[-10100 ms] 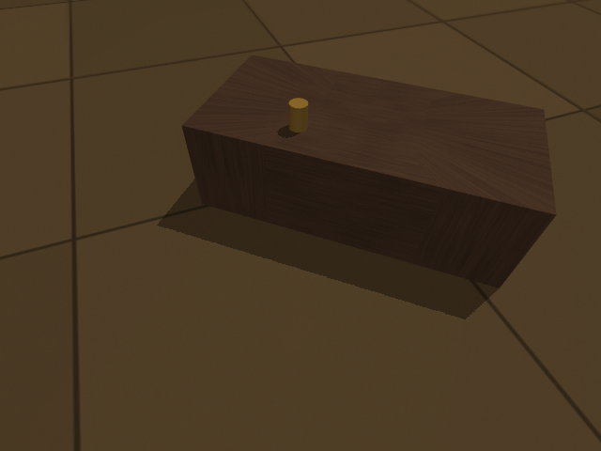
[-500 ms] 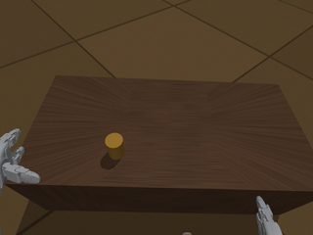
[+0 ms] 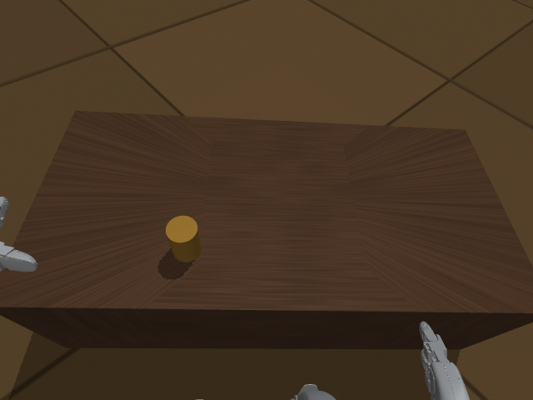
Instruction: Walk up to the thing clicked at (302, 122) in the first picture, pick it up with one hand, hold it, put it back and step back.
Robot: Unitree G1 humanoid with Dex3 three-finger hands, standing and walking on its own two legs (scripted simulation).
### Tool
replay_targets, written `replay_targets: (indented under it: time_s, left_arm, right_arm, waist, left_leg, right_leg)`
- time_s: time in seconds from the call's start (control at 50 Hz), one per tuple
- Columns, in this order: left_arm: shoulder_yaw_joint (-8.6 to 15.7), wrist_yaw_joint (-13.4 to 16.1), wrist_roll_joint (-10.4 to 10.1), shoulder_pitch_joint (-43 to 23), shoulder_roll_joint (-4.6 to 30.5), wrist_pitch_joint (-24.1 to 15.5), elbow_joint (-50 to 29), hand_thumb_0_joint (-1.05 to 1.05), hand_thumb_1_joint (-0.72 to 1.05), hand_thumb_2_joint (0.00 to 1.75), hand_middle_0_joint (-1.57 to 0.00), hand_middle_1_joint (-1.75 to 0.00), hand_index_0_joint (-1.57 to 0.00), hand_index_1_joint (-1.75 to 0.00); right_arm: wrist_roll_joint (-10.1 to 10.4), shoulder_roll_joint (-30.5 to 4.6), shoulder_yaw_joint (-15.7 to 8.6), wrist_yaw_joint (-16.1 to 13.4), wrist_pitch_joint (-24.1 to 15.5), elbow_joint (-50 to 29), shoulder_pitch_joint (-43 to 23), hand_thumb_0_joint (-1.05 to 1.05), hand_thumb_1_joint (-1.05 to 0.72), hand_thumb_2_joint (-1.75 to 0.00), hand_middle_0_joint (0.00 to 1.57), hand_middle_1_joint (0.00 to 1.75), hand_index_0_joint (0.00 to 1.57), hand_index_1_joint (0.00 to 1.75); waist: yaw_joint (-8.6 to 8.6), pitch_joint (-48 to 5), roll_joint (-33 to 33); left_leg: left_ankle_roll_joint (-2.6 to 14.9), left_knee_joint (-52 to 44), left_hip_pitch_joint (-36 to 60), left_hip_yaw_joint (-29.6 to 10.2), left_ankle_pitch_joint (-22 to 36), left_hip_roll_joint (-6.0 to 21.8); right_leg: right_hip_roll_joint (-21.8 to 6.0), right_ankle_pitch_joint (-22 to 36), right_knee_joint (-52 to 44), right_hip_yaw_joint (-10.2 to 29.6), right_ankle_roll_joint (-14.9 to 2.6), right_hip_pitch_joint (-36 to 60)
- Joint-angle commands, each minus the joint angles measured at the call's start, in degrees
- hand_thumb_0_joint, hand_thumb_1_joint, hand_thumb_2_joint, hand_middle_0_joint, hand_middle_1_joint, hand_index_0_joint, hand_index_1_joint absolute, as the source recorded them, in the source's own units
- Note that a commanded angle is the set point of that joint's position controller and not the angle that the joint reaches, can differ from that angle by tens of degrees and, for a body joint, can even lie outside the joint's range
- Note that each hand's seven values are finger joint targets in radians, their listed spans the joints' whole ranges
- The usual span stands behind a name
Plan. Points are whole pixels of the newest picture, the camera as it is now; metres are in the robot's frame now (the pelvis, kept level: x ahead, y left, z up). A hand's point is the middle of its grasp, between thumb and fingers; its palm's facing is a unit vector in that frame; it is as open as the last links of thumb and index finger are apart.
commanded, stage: go down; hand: left
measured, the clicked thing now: (184, 239) +0.51 +0.16 -0.25
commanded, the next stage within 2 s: approach in 0.46 s
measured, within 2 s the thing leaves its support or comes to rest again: neither
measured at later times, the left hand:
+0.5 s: hand (11, 202) +0.40 +0.34 +0.06, palm faces +0.16 -0.99 -0.06, open 17.5 cm
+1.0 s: hand (90, 230) +0.43 +0.29 -0.07, palm faces +0.09 -0.99 +0.07, open 17.6 cm
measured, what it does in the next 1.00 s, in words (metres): lowers itself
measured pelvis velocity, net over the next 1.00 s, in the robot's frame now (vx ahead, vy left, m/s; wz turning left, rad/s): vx -0.03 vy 0.01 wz -0.02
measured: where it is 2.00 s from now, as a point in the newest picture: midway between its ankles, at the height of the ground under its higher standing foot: outside the picture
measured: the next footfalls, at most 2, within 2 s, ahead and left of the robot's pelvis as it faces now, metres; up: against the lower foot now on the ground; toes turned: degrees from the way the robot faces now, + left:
none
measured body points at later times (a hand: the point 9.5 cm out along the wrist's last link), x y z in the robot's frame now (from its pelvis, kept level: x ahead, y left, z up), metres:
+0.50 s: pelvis +0.00 +0.00 -0.01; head +0.08 +0.03 +0.44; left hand +0.39 +0.39 +0.06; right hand +0.16 -0.26 -0.04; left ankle -0.01 +0.12 -0.69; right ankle +0.04 -0.14 -0.69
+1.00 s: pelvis -0.03 +0.01 -0.07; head +0.13 +0.07 +0.35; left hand +0.42 +0.34 -0.07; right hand +0.14 -0.26 -0.05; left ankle -0.01 +0.12 -0.69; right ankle +0.04 -0.14 -0.69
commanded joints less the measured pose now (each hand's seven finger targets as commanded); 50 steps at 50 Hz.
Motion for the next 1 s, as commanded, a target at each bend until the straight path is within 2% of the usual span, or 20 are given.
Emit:
replay_targets:
  time_s: [0.0, 0.06, 0.12, 0.14, 0.2, 0.26, 0.3, 0.4, 0.46, 0.5, 0.52, 0.54, 0.56, 0.58, 0.6, 0.64, 0.68, 0.76, 0.82, 0.98]
  left_arm:
    - [4.5, -0.4, -1.0, -19.8, 22.4, -4.7, -11.1, 0.00, -0.54, 0.07, -0.05, -0.04, -0.05, -0.04]
    - [4.6, 0.0, -0.8, -20.1, 23.3, -5.0, -11.0, 0.00, -0.54, 0.07, -0.05, -0.05, -0.05, -0.05]
    - [5.0, 0.0, -1.0, -20.8, 23.8, -5.2, -11.1, 0.00, -0.53, 0.06, -0.05, -0.05, -0.06, -0.05]
    - [6.0, 0.0, -1.1, -19.9, 24.7, -5.2, -10.8, 0.00, -0.53, 0.06, -0.05, -0.05, -0.06, -0.05]
    - [4.2, -1.0, -1.4, -19.2, 21.4, -4.8, -8.1, 0.00, -0.55, 0.06, -0.05, -0.05, -0.06, -0.05]
    - [5.5, -1.3, -1.5, -20.7, 24.0, -5.0, -9.5, 0.00, -0.54, 0.06, -0.05, -0.05, -0.06, -0.05]
    - [5.4, -1.3, -1.2, -20.9, 24.3, -5.1, -9.6, 0.00, -0.56, 0.05, -0.06, -0.05, -0.06, -0.05]
    - [5.4, -1.7, -1.6, -22.0, 23.6, -5.8, -8.6, 0.00, -0.54, 0.07, -0.05, -0.05, -0.05, -0.06]
    - [7.3, -1.1, -1.2, -24.4, 27.1, -6.4, -11.6, 0.00, -0.53, 0.08, -0.05, -0.05, -0.05, -0.06]
    - [4.1, -1.6, -1.3, -21.6, 21.1, -5.8, -5.9, 0.00, -0.54, 0.07, -0.05, -0.05, -0.05, -0.06]
    - [5.4, -1.6, -1.5, -24.5, 23.7, -6.4, -10.5, 0.00, -0.53, 0.07, -0.05, -0.05, -0.05, -0.05]
    - [5.6, -1.7, -1.2, -22.7, 24.4, -6.0, -7.0, 0.00, -0.55, 0.11, -0.06, -0.07, -0.04, -0.09]
    - [5.9, -1.6, -1.4, -24.4, 25.0, -6.4, -8.7, 0.00, -0.53, 0.03, -0.07, -0.03, -0.07, -0.04]
    - [5.9, -1.4, -1.2, -24.6, 24.9, -6.5, -8.3, 0.00, -0.53, 0.00, -0.06, -0.03, -0.06, -0.03]
    - [4.6, -1.8, -1.6, -23.1, 21.5, -6.6, -3.7, 0.00, -0.54, 0.00, -0.06, -0.03, -0.06, -0.03]
    - [5.2, -2.2, -3.0, -24.4, 20.2, -8.6, -3.9, 0.00, -0.54, 0.00, -0.06, -0.03, -0.06, -0.04]
    - [3.8, -3.1, -4.0, -23.4, 16.6, -10.9, 0.5, 0.00, -0.57, 0.00, -0.06, -0.03, -0.06, -0.03]
    - [5.9, -3.5, -5.9, -26.8, 17.0, -17.6, -1.4, 0.00, -0.55, 0.00, -0.05, -0.04, -0.05, -0.03]
    - [5.7, -3.9, -6.7, -26.9, 15.3, -21.2, 0.5, 0.00, -0.56, 0.01, -0.05, -0.05, -0.06, -0.04]
    - [10.1, -0.6, -4.1, -29.1, 21.9, -30.2, -3.4, 0.00, -0.56, 0.03, -0.06, -0.06, -0.06, -0.06]
  right_arm:
    - [0.1, -9.3, -5.0, -1.0, -2.8, -8.7, 0.9, 0.00, 0.55, -0.05, 0.05, 0.05, 0.05, 0.05]
    - [0.3, -10.2, -5.3, -1.0, -2.7, -11.0, -1.7, 0.00, 0.55, -0.05, 0.05, 0.05, 0.05, 0.05]
    - [0.2, -8.2, -3.8, -0.5, -2.4, -10.3, 0.3, 0.00, 0.55, -0.05, 0.05, 0.05, 0.05, 0.05]
    - [0.2, -9.4, -4.8, -0.6, -2.4, -10.7, 0.5, 0.00, 0.55, -0.05, 0.05, 0.05, 0.05, 0.05]
    - [0.0, -8.6, -3.9, -0.5, -2.3, -10.6, 1.2, 0.00, 0.54, -0.05, 0.05, 0.05, 0.05, 0.05]
    - [0.1, -9.2, -4.3, -0.6, -2.4, -11.3, 0.6, 0.00, 0.54, -0.05, 0.05, 0.05, 0.05, 0.05]
    - [0.0, -9.5, -4.6, -0.7, -2.4, -12.6, -0.2, 0.00, 0.54, -0.05, 0.05, 0.05, 0.05, 0.05]
    - [-0.1, -11.4, -6.3, -0.7, -2.6, -13.4, 1.1, 0.00, 0.54, -0.05, 0.05, 0.05, 0.05, 0.05]
    - [0.1, -10.4, -5.6, -0.6, -2.5, -13.8, 1.9, 0.00, 0.54, -0.05, 0.05, 0.05, 0.05, 0.05]
    - [0.0, -9.7, -5.6, -0.2, -2.3, -11.9, 2.6, 0.00, 0.53, -0.05, 0.05, 0.05, 0.05, 0.05]
    - [-0.1, -9.8, -5.4, -0.2, -2.4, -12.5, 1.7, 0.00, 0.54, -0.05, 0.05, 0.05, 0.05, 0.05]
    - [-0.1, -11.3, -6.8, -0.4, -2.4, -13.2, 1.5, 0.00, 0.53, -0.05, 0.05, 0.05, 0.05, 0.05]
    - [-0.2, -10.6, -5.8, -0.2, -2.5, -13.9, 0.9, 0.00, 0.56, -0.05, 0.05, 0.05, 0.05, 0.05]
    - [-0.2, -9.9, -5.3, 0.1, -2.3, -13.0, 1.8, 0.00, 0.56, -0.05, 0.05, 0.05, 0.05, 0.05]
    - [-0.2, -9.3, -4.9, 0.2, -2.3, -12.5, 1.2, 0.00, 0.55, -0.05, 0.05, 0.05, 0.05, 0.05]
    - [-0.4, -7.6, -3.2, 0.9, -2.6, -10.0, -0.4, 0.00, 0.56, -0.05, 0.05, 0.05, 0.05, 0.05]
    - [-0.7, -8.7, -3.5, 1.0, -3.4, -13.7, -3.1, 0.00, 0.57, -0.04, 0.05, 0.05, 0.05, 0.05]
    - [-1.4, -10.6, -5.6, 1.1, -4.4, -17.3, -0.8, 0.00, 0.58, -0.04, 0.05, 0.05, 0.05, 0.05]
    - [-1.9, -11.5, -6.5, 1.2, -4.9, -20.7, 0.6, 0.00, 0.57, -0.04, 0.05, 0.05, 0.05, 0.05]
    - [-3.7, -12.1, -7.3, 3.3, -5.5, -28.3, 5.2, 0.00, 0.55, -0.05, 0.05, 0.05, 0.05, 0.05]
  waist:
    - [-0.39, -20.2, 7.3]
    - [0.05, -19.9, 8.9]
    - [0.94, -20.0, 10.8]
    - [0.71, -20.9, 10.3]
    - [-0.12, -21.6, 9.9]
    - [-0.03, -22.5, 9.2]
    - [-0.27, -21.2, 8.3]
    - [-1.28, -22.8, 9.0]
    - [-0.90, -23.1, 9.3]
    - [-1.96, -20.1, 8.5]
    - [-0.98, -21.6, 10.2]
    - [-1.74, -22.4, 10.5]
    - [-1.09, -21.4, 10.7]
    - [-1.37, -20.5, 10.9]
    - [-2.02, -18.3, 9.5]
    - [-1.68, -16.4, 8.9]
    - [-3.56, -16.2, 5.7]
    - [-5.72, -22.0, 5.3]
    - [-7.96, -24.9, 4.9]
    - [-8.76, -30.9, 15.7]
  left_leg:
    - [0.93, -6.9, 8.4, 0.3, 18.1, -1.1]
    - [0.48, -7.5, 9.0, -0.1, 15.9, -0.9]
    - [-0.03, -7.1, 8.1, -0.1, 17.4, -0.7]
    - [0.02, -6.9, 8.3, 0.0, 18.7, -0.7]
    - [-0.10, -5.9, 9.1, -0.1, 22.3, -0.2]
    - [0.40, -5.1, 8.3, 0.0, 23.3, -0.4]
    - [0.54, -5.6, 6.6, 0.2, 20.0, -0.7]
    - [0.00, -4.8, 10.5, -0.6, 24.5, 0.1]
    - [0.45, -4.5, 8.6, 0.1, 22.6, -0.5]
    - [0.45, -4.6, 7.4, 0.1, 21.1, -0.4]
    - [0.28, -4.3, 7.9, 0.0, 21.6, -0.4]
    - [0.17, -4.2, 9.4, -0.2, 23.0, -0.2]
    - [-0.09, -4.2, 8.6, -0.6, 23.2, 0.1]
    - [0.00, -4.2, 8.2, -0.4, 22.0, 0.0]
    - [-0.01, -4.0, 6.1, -0.8, 20.7, 0.3]
    - [0.20, -2.8, 2.8, -0.8, 19.4, 0.2]
    - [0.51, -1.3, 0.7, -1.0, 17.4, 0.5]
    - [0.75, 2.5, -2.7, -0.4, 13.6, -0.3]
    - [0.73, 6.4, -3.7, -0.7, 16.2, -0.3]
    - [-0.61, 15.6, -8.7, -2.5, 17.2, -0.4]
  right_leg:
    - [0.9, 12.3, -4.8, 0.4, -2.07, 11.6]
    - [1.1, 9.1, -4.8, 0.0, -2.50, 9.8]
    - [1.3, 9.6, -4.4, -0.2, -2.67, 10.2]
    - [1.3, 11.1, -4.1, -0.1, -2.63, 11.2]
    - [1.5, 13.2, -3.6, -0.2, -2.65, 10.5]
    - [1.3, 14.7, -3.3, 0.1, -2.47, 10.9]
    - [1.3, 13.1, -3.4, 0.1, -2.36, 11.6]
    - [1.8, 14.3, -2.7, -0.5, -2.56, 8.4]
    - [1.4, 14.6, -2.6, 0.1, -2.35, 11.0]
    - [1.5, 13.3, -2.7, 0.1, -2.47, 8.4]
    - [1.4, 13.2, -2.6, 0.0, -2.52, 8.2]
    - [1.5, 13.6, -2.7, -0.1, -2.53, 7.5]
    - [1.7, 13.1, -2.5, -0.4, -2.67, 7.0]
    - [1.7, 12.3, -2.3, -0.4, -2.68, 6.3]
    - [1.9, 11.2, -2.0, -0.7, -2.74, 4.6]
    - [1.9, 9.9, -0.9, -0.8, -2.79, 2.6]
    - [2.3, 8.8, 0.3, -1.0, -2.56, 0.4]
    - [2.1, 8.2, 3.3, -0.3, -2.40, -0.3]
    - [2.3, 10.1, 6.4, -0.3, -2.37, -4.5]
    - [2.4, 7.9, 16.5, -1.2, -3.29, -15.6]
